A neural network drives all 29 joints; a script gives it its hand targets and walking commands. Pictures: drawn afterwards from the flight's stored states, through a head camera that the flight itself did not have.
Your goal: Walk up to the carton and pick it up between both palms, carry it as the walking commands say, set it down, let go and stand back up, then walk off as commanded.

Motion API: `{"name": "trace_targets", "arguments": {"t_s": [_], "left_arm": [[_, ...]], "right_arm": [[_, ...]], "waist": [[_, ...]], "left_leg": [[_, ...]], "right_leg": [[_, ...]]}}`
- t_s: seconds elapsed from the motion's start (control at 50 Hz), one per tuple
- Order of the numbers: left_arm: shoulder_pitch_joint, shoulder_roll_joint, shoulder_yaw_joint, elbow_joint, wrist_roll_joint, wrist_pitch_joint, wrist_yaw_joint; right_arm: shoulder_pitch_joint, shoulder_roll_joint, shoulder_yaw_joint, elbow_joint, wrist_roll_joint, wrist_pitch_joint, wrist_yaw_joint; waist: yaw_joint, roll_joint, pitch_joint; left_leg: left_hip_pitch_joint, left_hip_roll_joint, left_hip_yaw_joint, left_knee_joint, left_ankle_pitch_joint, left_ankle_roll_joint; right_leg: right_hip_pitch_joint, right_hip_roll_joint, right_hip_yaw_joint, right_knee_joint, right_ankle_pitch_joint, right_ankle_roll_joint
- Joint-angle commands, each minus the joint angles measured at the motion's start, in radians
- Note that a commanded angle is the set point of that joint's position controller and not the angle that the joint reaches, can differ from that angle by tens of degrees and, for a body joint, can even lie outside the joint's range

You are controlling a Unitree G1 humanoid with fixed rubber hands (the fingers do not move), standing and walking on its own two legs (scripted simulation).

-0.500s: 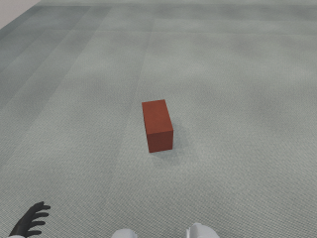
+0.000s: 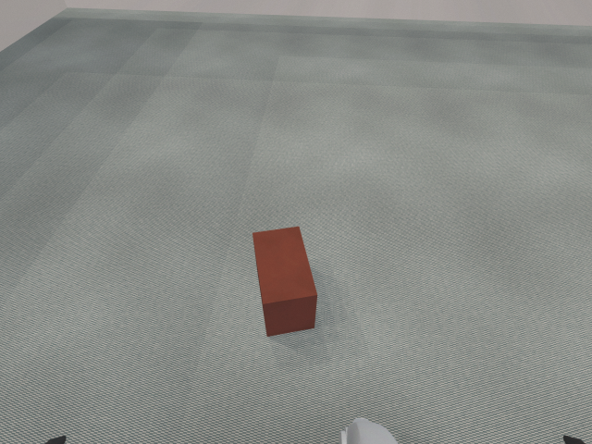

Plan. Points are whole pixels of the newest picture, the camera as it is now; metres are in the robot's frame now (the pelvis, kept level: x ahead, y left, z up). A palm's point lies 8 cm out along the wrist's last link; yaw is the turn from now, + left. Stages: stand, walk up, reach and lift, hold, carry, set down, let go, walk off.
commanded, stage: walk up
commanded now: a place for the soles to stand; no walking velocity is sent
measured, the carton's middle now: (283, 280) +0.76 +0.03 -0.62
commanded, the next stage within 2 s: none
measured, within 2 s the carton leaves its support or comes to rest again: neither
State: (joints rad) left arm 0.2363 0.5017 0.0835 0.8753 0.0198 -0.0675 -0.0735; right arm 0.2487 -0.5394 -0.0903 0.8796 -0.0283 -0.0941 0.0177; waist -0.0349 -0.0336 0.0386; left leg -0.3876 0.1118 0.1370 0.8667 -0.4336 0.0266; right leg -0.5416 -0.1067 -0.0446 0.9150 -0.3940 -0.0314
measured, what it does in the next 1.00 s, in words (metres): walks ahead: right foot, then left foot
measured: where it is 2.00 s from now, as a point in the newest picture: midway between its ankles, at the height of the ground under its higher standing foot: (306, 411)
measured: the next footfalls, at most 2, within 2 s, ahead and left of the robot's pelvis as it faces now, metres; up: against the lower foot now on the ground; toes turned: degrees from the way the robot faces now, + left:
right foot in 0.02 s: +0.14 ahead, -0.14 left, +0.00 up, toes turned -6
left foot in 0.26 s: +0.25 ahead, +0.12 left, +0.00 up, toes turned +9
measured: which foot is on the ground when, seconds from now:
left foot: down 0.00-0.02, up 0.04-0.24, down 0.26-0.56, up 0.58-0.80, down 0.82-1.00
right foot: up 0.00-0.00, down 0.02-0.28, up 0.30-0.54, down 0.56-1.00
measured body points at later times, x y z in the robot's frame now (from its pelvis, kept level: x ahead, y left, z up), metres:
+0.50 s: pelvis +0.18 -0.01 +0.00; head +0.19 -0.01 +0.44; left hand +0.28 +0.33 -0.09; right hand +0.25 -0.39 -0.08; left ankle +0.21 +0.11 -0.69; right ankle +0.27 -0.14 -0.67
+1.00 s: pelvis +0.32 -0.01 -0.01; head +0.34 +0.00 +0.44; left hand +0.37 +0.34 -0.12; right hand +0.49 -0.34 -0.09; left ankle +0.39 +0.09 -0.69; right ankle +0.33 -0.16 -0.69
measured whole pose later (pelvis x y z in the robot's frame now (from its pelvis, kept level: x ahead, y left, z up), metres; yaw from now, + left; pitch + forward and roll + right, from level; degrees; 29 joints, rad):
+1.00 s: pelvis +0.32 -0.01 -0.01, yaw +2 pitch -2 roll -2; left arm 0.23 0.46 0.04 0.95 0.00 -0.05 0.01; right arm 0.06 -0.46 -0.03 0.93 0.00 -0.06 -0.01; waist 0.03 0.03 0.08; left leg -0.55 0.09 0.08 0.97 -0.39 0.04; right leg -0.40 -0.07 -0.07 0.93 -0.49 0.03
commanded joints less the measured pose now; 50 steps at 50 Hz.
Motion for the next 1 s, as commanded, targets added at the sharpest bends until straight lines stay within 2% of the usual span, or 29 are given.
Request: {"name": "trace_targets", "arguments": {"t_s": [0.0, 0.02, 0.04, 0.06, 0.14, 0.2, 0.24, 0.26, 0.28, 0.3, 0.32, 0.38, 0.46, 0.5, 0.52, 0.54, 0.56, 0.58, 0.6, 0.64, 0.7, 0.74, 0.76, 0.8, 0.82, 0.84, 0.86, 0.94, 0.98], "left_arm": [[0.272, 0.255, 0.102, 0.049, 0.0, -0.016, 0.016], [0.326, 0.318, 0.119, 0.048, 0.002, -0.022, 0.034], [0.24, 0.357, 0.114, -0.015, 0.004, -0.028, 0.041], [0.158, 0.331, 0.1, -0.049, -0.011, -0.027, 0.045], [0.071, 0.276, 0.073, -0.064, -0.025, -0.034, 0.053], [-0.02, 0.29, 0.072, -0.096, -0.01, -0.031, 0.044], [-0.037, 0.202, 0.043, -0.113, 0.006, -0.017, 0.04], [-0.03, 0.13, 0.026, -0.132, -0.002, -0.019, 0.041], [-0.077, 0.083, 0.001, -0.173, -0.026, -0.019, 0.042], [-0.12, 0.218, 0.021, -0.156, -0.013, -0.012, 0.053], [-0.096, 0.23, 0.031, -0.139, -0.007, -0.012, 0.05], [-0.005, 0.224, 0.038, -0.071, 0.005, -0.019, 0.052], [-0.002, 0.184, 0.045, -0.07, -0.003, -0.016, 0.024], [0.117, 0.187, 0.069, -0.03, 0.0, -0.014, 0.016], [0.213, 0.209, 0.081, 0.024, 0.0, -0.014, 0.019], [0.284, 0.254, 0.094, 0.033, 0.0, -0.021, 0.029], [0.312, 0.342, 0.118, 0.01, 0.004, -0.032, 0.046], [0.272, 0.359, 0.114, -0.04, 0.0, -0.034, 0.053], [0.198, 0.36, 0.106, -0.061, -0.009, -0.027, 0.054], [0.112, 0.291, 0.074, -0.065, -0.013, -0.027, 0.07], [0.043, 0.285, 0.071, -0.072, -0.017, -0.038, 0.075], [0.018, 0.264, 0.054, -0.08, -0.017, -0.04, 0.078], [-0.011, 0.262, 0.045, -0.08, -0.02, -0.034, 0.074], [0.018, 0.168, 0.013, -0.072, -0.025, -0.018, 0.077], [0.004, 0.127, 0.001, -0.088, -0.04, -0.015, 0.081], [-0.012, 0.154, -0.001, -0.08, -0.05, -0.002, 0.092], [-0.042, 0.2, 0.005, -0.05, -0.041, 0.008, 0.102], [0.062, 0.201, 0.013, 0.046, -0.019, -0.002, 0.102], [0.003, 0.219, 0.02, 0.06, -0.016, 0.003, 0.094]], "right_arm": [[-0.134, -0.182, -0.03, -0.077, -0.008, 0.007, -0.003], [-0.17, -0.089, 0.01, -0.096, 0.006, 0.007, -0.008], [-0.152, -0.113, -0.002, -0.117, 0.01, 0.006, -0.019], [-0.17, -0.18, -0.013, -0.098, 0.001, 0.011, -0.018], [-0.039, -0.177, -0.015, -0.028, 0.005, -0.02, -0.01], [0.001, -0.152, -0.02, -0.014, 0.025, -0.017, 0.013], [0.171, -0.197, -0.058, 0.059, 0.023, -0.019, 0.008], [0.265, -0.232, -0.079, 0.074, 0.012, -0.028, -0.007], [0.274, -0.333, -0.094, 0.018, 0.001, -0.034, -0.023], [0.195, -0.343, -0.089, 0.001, 0.027, -0.03, -0.026], [0.117, -0.31, -0.081, -0.027, 0.03, -0.03, -0.028], [0.056, -0.237, -0.053, -0.049, 0.019, -0.027, -0.036], [-0.016, -0.262, -0.055, -0.064, 0.001, -0.026, -0.022], [-0.106, -0.236, -0.043, -0.09, 0.004, -0.018, -0.016], [-0.12, -0.206, -0.031, -0.079, -0.005, -0.008, -0.016], [-0.113, -0.15, -0.012, -0.089, 0.001, -0.001, -0.014], [-0.115, -0.087, 0.015, -0.105, 0.021, -0.004, -0.012], [-0.17, -0.123, 0.006, -0.12, 0.01, 0.0, -0.018], [-0.175, -0.197, -0.014, -0.101, 0.009, 0.006, -0.024], [-0.112, -0.201, -0.013, -0.055, 0.004, 0.0, -0.019], [-0.009, -0.169, -0.017, -0.019, 0.002, -0.003, -0.01], [-0.016, -0.128, -0.006, -0.005, 0.014, -0.002, -0.011], [0.022, -0.096, -0.009, 0.008, 0.031, -0.002, -0.013], [0.075, -0.153, -0.03, 0.04, 0.025, -0.008, -0.027], [0.06, -0.216, -0.036, 0.014, 0.017, -0.014, -0.039], [0.001, -0.24, -0.024, -0.001, 0.029, -0.015, -0.046], [-0.029, -0.233, -0.023, 0.002, 0.042, -0.006, -0.042], [-0.171, -0.169, 0.007, 0.009, 0.031, 0.033, -0.038], [-0.233, -0.137, 0.013, 0.014, 0.031, 0.039, -0.033]], "waist": [[0.194, -0.015, -0.073], [0.246, -0.31, -0.06], [0.215, -0.3, -0.019], [0.171, -0.111, 0.018], [0.077, -0.075, 0.046], [0.041, -0.154, 0.024], [-0.047, 0.013, -0.072], [-0.121, 0.234, -0.093], [-0.137, 0.393, -0.066], [-0.113, 0.126, -0.054], [-0.051, 0.054, 0.007], [-0.004, 0.06, 0.038], [0.014, 0.215, 0.0], [0.096, 0.197, -0.059], [0.16, 0.071, -0.061], [0.203, -0.067, -0.094], [0.237, -0.29, -0.082], [0.234, -0.189, -0.04], [0.199, -0.109, -0.009], [0.129, -0.038, 0.061], [0.074, -0.076, 0.089], [0.057, -0.037, 0.021], [0.03, -0.111, -0.017], [-0.007, 0.089, -0.11], [-0.023, 0.291, -0.122], [-0.017, 0.171, -0.147], [-0.022, 0.081, -0.161], [0.046, 0.182, -0.105], [0.036, 0.085, -0.064]], "left_leg": [[-0.507, 0.072, -0.14, -0.104, -0.437, 0.101], [-0.62, -0.064, 0.025, 0.359, -0.262, 0.045], [-0.672, -0.075, -0.132, 0.483, -0.143, 0.029], [-0.636, -0.017, -0.2, 0.494, -0.073, 0.03], [-0.433, 0.038, -0.176, 0.246, -0.026, 0.006], [-0.108, -0.006, -0.079, 0.017, 0.029, 0.008], [0.311, -0.071, -0.07, -0.079, 0.013, 0.042], [0.442, 0.013, -0.265, -0.252, -0.161, 0.082], [0.409, 0.297, -0.873, -0.596, -0.411, 0.186], [0.353, 0.38, -1.01, -0.677, -0.439, 0.24], [0.315, 0.352, -0.848, -0.602, -0.337, 0.264], [0.182, 0.325, -0.637, -0.496, -0.072, 0.266], [-0.007, 0.243, -0.418, -0.451, -0.14, 0.242], [-0.219, 0.203, -0.291, -0.369, -0.277, 0.183], [-0.373, 0.131, -0.22, -0.239, -0.321, 0.152], [-0.511, 0.044, -0.115, 0.046, -0.281, 0.107], [-0.628, -0.06, -0.013, 0.416, -0.134, 0.054], [-0.699, -0.078, -0.178, 0.51, -0.128, 0.035], [-0.647, -0.013, -0.218, 0.533, -0.11, 0.023], [-0.572, 0.024, -0.204, 0.429, -0.007, 0.017], [-0.362, 0.032, -0.17, 0.271, -0.066, 0.009], [-0.155, 0.006, -0.095, 0.113, 0.032, 0.01], [-0.021, -0.008, -0.068, 0.014, 0.121, 0.013], [0.209, -0.022, -0.156, -0.139, 0.23, 0.058], [0.211, 0.156, -0.446, -0.297, 0.309, 0.122], [0.193, 0.317, -0.71, -0.406, 0.342, 0.236], [0.192, 0.309, -0.628, -0.359, 0.311, 0.277], [-0.037, 0.169, -0.394, -0.281, 0.095, 0.145], [-0.125, 0.061, -0.267, -0.262, -0.121, 0.052]], "right_leg": [[0.557, 0.069, 0.029, -0.132, -0.062, -0.015], [0.534, -0.095, 0.354, -0.436, -0.462, -0.059], [0.46, -0.291, 0.824, -0.71, -0.744, -0.206], [0.413, -0.322, 0.847, -0.718, -0.744, -0.242], [0.28, -0.295, 0.497, -0.501, 0.007, -0.265], [0.048, -0.231, 0.271, -0.473, -0.095, -0.211], [-0.197, -0.108, 0.126, -0.189, -0.211, -0.138], [-0.358, -0.009, 0.019, 0.084, -0.192, -0.091], [-0.484, 0.115, -0.02, 0.35, -0.196, -0.027], [-0.407, 0.053, 0.153, 0.371, -0.133, -0.018], [-0.42, -0.016, 0.135, 0.376, -0.053, -0.002], [-0.308, -0.038, 0.103, 0.29, -0.115, 0.0], [-0.069, -0.036, 0.04, 0.057, -0.014, -0.001], [0.231, -0.008, 0.002, -0.03, 0.107, -0.023], [0.43, 0.059, -0.028, -0.043, 0.042, -0.026], [0.561, 0.054, 0.044, -0.138, -0.131, -0.056], [0.566, -0.132, 0.419, -0.408, -0.513, -0.124], [0.515, -0.336, 0.88, -0.656, -0.605, -0.27], [0.439, -0.36, 0.848, -0.664, -0.693, -0.277], [0.341, -0.326, 0.685, -0.584, -0.46, -0.256], [0.12, -0.341, 0.481, -0.495, -0.009, -0.256], [0.068, -0.287, 0.294, -0.413, 0.314, -0.22], [0.013, -0.235, 0.169, -0.329, 0.406, -0.179], [-0.07, -0.097, 0.037, -0.087, 0.278, -0.097], [-0.136, -0.012, -0.048, 0.117, 0.168, -0.022], [-0.116, 0.045, -0.024, 0.136, -0.077, 0.005], [-0.073, -0.003, 0.032, 0.132, -0.208, 0.007], [0.132, 0.016, 0.03, -0.127, 0.034, -0.027], [0.148, -0.017, 0.128, -0.268, -0.06, -0.039]]}}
